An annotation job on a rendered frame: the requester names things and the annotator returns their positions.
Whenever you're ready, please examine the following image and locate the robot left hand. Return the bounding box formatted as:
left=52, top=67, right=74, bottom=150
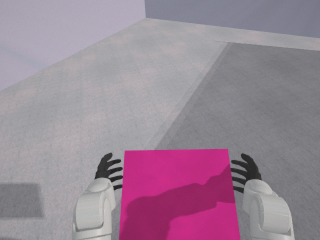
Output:
left=94, top=153, right=123, bottom=190

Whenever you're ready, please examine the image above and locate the carton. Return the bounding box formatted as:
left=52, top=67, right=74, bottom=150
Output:
left=119, top=149, right=241, bottom=240

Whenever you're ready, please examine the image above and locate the right robot forearm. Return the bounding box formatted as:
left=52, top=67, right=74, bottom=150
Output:
left=242, top=179, right=295, bottom=240

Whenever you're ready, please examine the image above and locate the robot right hand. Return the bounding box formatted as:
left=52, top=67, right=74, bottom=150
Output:
left=230, top=153, right=262, bottom=193

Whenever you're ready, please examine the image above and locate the left robot forearm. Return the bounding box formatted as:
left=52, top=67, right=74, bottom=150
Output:
left=71, top=177, right=116, bottom=240

